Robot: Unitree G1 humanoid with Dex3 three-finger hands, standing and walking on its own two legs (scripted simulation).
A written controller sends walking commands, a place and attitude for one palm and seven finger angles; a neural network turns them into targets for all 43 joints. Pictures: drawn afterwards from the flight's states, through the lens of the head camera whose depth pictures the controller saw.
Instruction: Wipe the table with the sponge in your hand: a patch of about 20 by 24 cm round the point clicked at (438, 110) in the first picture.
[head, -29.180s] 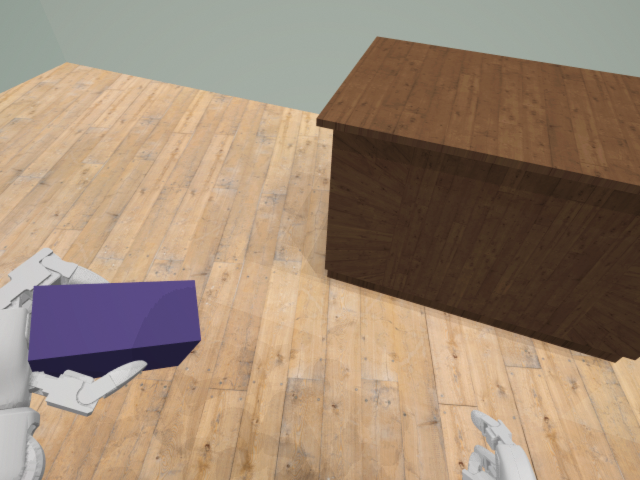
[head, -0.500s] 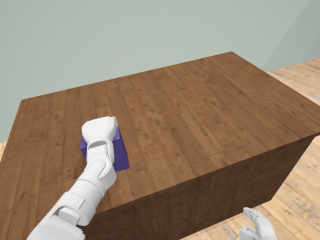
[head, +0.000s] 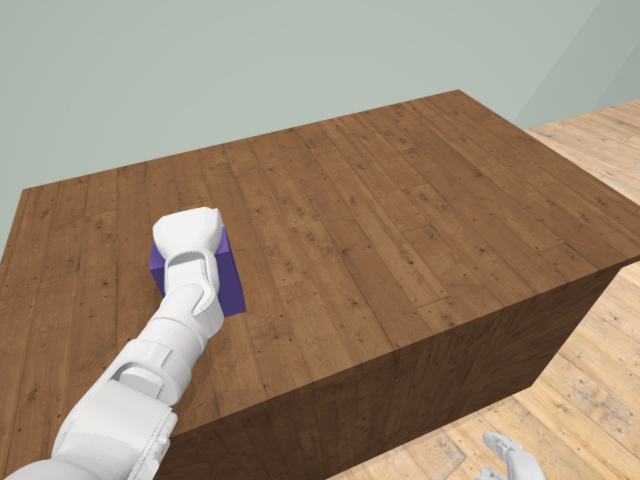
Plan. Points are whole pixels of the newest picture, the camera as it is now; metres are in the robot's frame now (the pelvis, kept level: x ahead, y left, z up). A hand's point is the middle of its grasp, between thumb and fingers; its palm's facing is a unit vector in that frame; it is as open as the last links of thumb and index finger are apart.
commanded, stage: wipe forward along the third lane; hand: left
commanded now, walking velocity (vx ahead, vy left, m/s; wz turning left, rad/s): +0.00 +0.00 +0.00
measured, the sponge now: (204, 288) +0.39 +0.21 +0.02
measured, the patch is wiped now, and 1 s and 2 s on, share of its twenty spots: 0.85 1.00 1.00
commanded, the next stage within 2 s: wipe back along the third lane in 0.42 s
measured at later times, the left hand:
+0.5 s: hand (191, 239) +0.44 +0.23 +0.07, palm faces -0.06 -0.02 -1.00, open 10.1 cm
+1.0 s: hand (194, 251) +0.42 +0.22 +0.07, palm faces -0.01 -0.01 -1.00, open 10.1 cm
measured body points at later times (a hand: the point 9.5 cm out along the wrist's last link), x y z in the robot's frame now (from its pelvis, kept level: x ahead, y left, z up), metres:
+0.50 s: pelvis +0.01 +0.02 +0.00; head +0.02 +0.01 +0.45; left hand +0.44 +0.23 +0.13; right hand +0.13 -0.23 -0.13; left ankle +0.04 +0.13 -0.73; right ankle -0.02 -0.08 -0.73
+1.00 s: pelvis +0.01 +0.04 +0.00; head +0.00 +0.02 +0.45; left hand +0.41 +0.21 +0.13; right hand +0.18 -0.19 -0.12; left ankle +0.04 +0.13 -0.73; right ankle -0.02 -0.08 -0.73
